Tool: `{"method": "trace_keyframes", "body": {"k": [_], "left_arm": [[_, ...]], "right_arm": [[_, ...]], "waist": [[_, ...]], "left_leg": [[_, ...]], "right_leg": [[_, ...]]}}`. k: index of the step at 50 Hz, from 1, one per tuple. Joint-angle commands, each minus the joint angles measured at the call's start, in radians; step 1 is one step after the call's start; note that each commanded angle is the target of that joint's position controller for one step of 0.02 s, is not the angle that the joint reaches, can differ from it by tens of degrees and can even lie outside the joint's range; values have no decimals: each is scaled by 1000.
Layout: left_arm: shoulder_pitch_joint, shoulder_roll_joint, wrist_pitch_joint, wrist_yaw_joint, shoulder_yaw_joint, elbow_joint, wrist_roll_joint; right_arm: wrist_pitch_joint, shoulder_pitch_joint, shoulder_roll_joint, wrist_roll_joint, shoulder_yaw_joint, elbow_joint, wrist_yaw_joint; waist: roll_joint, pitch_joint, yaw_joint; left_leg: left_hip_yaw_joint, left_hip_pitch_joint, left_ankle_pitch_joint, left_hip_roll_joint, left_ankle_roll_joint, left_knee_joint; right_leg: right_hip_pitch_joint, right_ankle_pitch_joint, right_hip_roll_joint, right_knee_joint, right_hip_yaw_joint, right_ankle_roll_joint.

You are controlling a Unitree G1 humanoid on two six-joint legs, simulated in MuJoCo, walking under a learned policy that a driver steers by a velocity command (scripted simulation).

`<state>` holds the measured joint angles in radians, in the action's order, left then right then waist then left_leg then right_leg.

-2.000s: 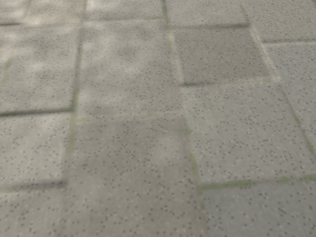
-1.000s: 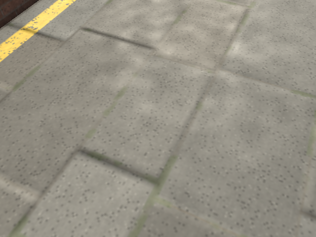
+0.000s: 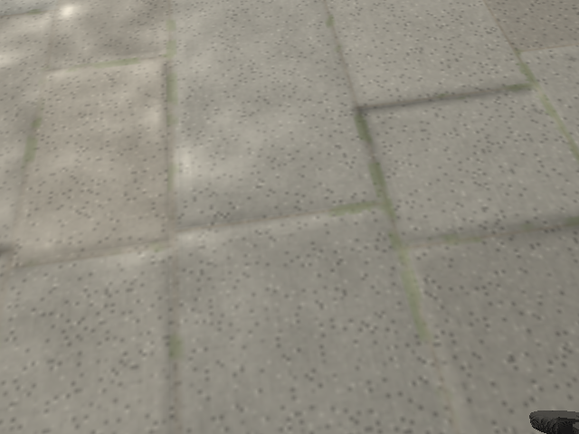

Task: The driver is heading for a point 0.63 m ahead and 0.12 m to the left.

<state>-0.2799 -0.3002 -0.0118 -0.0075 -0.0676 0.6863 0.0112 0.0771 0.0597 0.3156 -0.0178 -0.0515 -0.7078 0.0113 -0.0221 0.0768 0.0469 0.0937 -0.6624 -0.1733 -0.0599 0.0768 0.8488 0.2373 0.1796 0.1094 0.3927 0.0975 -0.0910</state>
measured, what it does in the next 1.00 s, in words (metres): walks ahead, turning left: left foot, then right foot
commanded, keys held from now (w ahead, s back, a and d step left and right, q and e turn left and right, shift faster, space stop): e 0.06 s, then q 0.94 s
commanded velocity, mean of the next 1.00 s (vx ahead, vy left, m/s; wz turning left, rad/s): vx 0.05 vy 0.00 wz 0.25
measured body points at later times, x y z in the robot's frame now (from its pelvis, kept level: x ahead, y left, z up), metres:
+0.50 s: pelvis +0.12 +0.02 -0.01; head +0.16 +0.02 +0.44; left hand +0.25 +0.31 -0.12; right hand +0.26 -0.25 -0.12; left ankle +0.20 +0.13 -0.74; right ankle +0.13 -0.12 -0.74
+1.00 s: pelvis +0.13 +0.04 -0.02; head +0.16 +0.06 +0.43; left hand +0.14 +0.36 -0.13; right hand +0.39 -0.16 -0.10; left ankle +0.10 +0.14 -0.75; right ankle +0.13 -0.11 -0.72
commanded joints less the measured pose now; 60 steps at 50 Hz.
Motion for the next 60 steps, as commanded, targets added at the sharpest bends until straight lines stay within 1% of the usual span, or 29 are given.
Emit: {"method": "trace_keyframes", "body": {"k": [1, 3, 7, 8, 9, 10, 11, 12, 15, 16, 21, 26, 27, 28, 29, 30, 32, 33, 38, 44, 47, 48, 49, 50, 51, 52, 54, 57, 60], "left_arm": [[30, -173, 10, -26, -51, -66, 10], [14, -171, 21, -30, -51, -59, 9], [40, -102, 15, -33, -22, -44, -7], [22, -65, 7, -30, -9, -34, -15], [-74, -31, -6, -25, 4, -30, -40], [-180, -32, -2, -24, 9, 3, -35], [-143, -94, 12, -23, 0, 4, -36], [-66, -123, 28, -25, -12, -8, -26], [30, -132, 61, -32, -27, -16, -16], [32, -117, 59, -35, -26, -10, -12], [44, -64, 36, -41, -20, 12, -7], [0, -77, 8, -20, -29, 32, -9], [-25, -134, 6, -25, -43, 29, -23], [-13, -223, 10, -25, -63, 31, -50], [64, -192, 2, -25, -53, -5, -75], [124, -137, -6, -33, -35, -28, -68], [176, -107, -13, -39, -25, -36, -27], [163, -103, -12, -41, -20, -31, -19], [69, -139, 17, -49, -34, -4, -23], [97, -195, 23, -24, -57, -1, -2], [107, -175, 11, -15, -55, 16, 26], [56, -140, 3, -11, -46, 31, 5], [77, -55, -2, -7, -13, -25, -61], [165, -102, -3, -14, -26, -46, -42], [188, -134, 3, -18, -36, -48, -12], [165, -139, 10, -23, -40, -29, -4], [122, -141, 23, -32, -43, 8, -15], [66, -81, 29, -21, -21, 38, -7], [114, -64, 31, -11, -1, 33, -8]], "right_arm": [[-3, 8, 51, 8, -8, 45, -8], [-5, -31, 65, 13, -11, 58, -15], [18, 43, 87, -1, -23, 28, -30], [28, 62, 90, -17, -21, 25, -29], [32, 56, 139, -38, -23, 39, -25], [19, 64, 89, -44, -11, 21, -25], [6, 79, 29, -9, 5, 10, -32], [-5, 84, 24, 7, 11, 2, -41], [-34, 37, 155, 20, -31, 20, -39], [-44, 31, 167, 20, -40, 26, -32], [-78, 31, 137, 32, -52, 36, -2], [-112, 25, 129, 48, -60, 45, 21], [-113, 41, 99, 44, -50, 50, 22], [-105, 5, 72, 45, -45, 89, 19], [-93, 48, 123, 28, -62, 73, 18], [-92, 97, 156, 32, -79, 43, 13], [-113, 160, 134, 33, -81, -1, 19], [-121, 155, 112, 34, -74, 1, 19], [-123, 30, 69, 48, -45, 86, -3], [-135, 37, 86, 43, -45, 126, -30], [-142, 123, 101, 39, -62, 107, -33], [-140, 182, 169, 39, -86, 100, -20], [-135, 203, 296, 29, -109, 122, -2], [-109, 230, 244, 0, -93, 128, -17], [-89, 185, 215, 0, -82, 124, -23], [-80, 116, 171, 15, -71, 120, -16], [-82, 38, 105, 27, -42, 123, -3], [-76, 15, 37, 1, -11, 95, 6], [-73, 36, 59, -12, -11, 49, 4]], "waist": [[113, -175, -26], [122, -171, -12], [141, -174, -46], [111, -192, -55], [-26, -271, 5], [-166, -326, 30], [-174, -304, 3], [-130, -250, -23], [-99, -147, -29], [-104, -138, -28], [-141, -187, -44], [-136, -176, -11], [-50, -174, -13], [237, -102, -30], [261, -100, -38], [181, -104, -69], [124, -94, -87], [122, -87, -75], [174, -97, 4], [205, -115, 1], [163, -133, -59], [25, -182, -69], [-302, -203, -45], [-190, -282, -130], [-119, -220, -110], [-89, -180, -74], [-80, -166, -40], [-102, -191, -16], [-119, -147, -60]], "left_leg": [[-46, 200, 169, 80, 12, -162], [-23, 206, 163, 94, 7, -234], [-29, 295, 222, 57, -62, -386], [-8, 403, 414, 19, -99, -461], [142, 590, 794, -116, -182, -399], [314, 696, 866, -242, -343, -386], [432, 656, 652, -276, -390, -438], [449, 626, 427, -243, -370, -475], [420, 514, 74, -168, -298, -538], [389, 485, 36, -139, -281, -553], [330, 446, 9, -76, -263, -560], [330, 339, -109, -21, -204, -512], [275, 235, -205, 29, -154, -409], [65, 75, -317, 179, -99, -204], [51, 74, -410, 148, -63, 47], [69, 84, -375, 132, -51, 182], [54, 48, -281, 119, -17, 298], [42, 31, -261, 113, 0, 333], [-45, 26, -210, 53, 46, 128], [-149, 241, -199, 48, -4, -140], [-165, 444, 30, 81, -85, -427], [-33, 644, 296, 14, -137, -473], [353, 820, 771, -269, -311, -423], [433, 746, 712, -347, -467, -457], [342, 697, 605, -289, -436, -478], [246, 657, 502, -231, -371, -482], [150, 574, 468, -169, -314, -488], [46, 514, 418, -121, -295, -506], [38, 475, 239, -129, -296, -534]], "right_leg": [[17, -545, -184, -22, 128, -100], [-20, -465, -199, 8, 190, -88], [-109, -415, -234, 135, 229, -61], [-93, -385, -181, 196, 200, -25], [-16, -136, -99, 319, 150, 20], [83, 284, -48, 437, 86, 89], [135, 470, -77, 495, 62, 132], [179, 492, -87, 507, 57, 149], [221, 402, -88, 508, 26, 169], [199, 383, -79, 476, 12, 168], [91, 242, -53, 324, -14, 161], [-90, 42, -66, 20, -39, 100], [-170, 64, -204, -50, 72, 48], [-112, 63, -382, -140, 306, -80], [-59, -77, -498, -150, 396, -164], [-53, -179, -471, -123, 321, -155], [-109, -286, -388, -70, 166, -93], [-126, -366, -375, -56, 119, -93], [-259, -429, -378, -47, 24, -124], [-197, -465, -414, -12, -53, -115], [-122, -377, -382, 132, -126, -26], [25, -205, -320, 308, -204, 59], [358, 464, -169, 620, -245, 167], [407, 554, -121, 790, -70, 177], [423, 483, -144, 840, -36, 168], [426, 392, -167, 813, -36, 160], [345, 272, -178, 754, -46, 173], [186, 173, -185, 580, -62, 186], [79, 159, -191, 369, -77, 177]]}}
Next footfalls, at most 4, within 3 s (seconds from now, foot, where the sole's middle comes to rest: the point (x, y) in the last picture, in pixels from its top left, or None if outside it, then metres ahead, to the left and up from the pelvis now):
0.16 left None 0.24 0.13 -0.78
0.52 right None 0.18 -0.11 -0.78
0.96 left None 0.13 0.15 -0.78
1.34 right None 0.21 -0.06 -0.78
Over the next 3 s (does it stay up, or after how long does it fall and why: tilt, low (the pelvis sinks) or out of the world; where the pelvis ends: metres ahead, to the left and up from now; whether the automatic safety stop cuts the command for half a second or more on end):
stays up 0.54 0.00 0.00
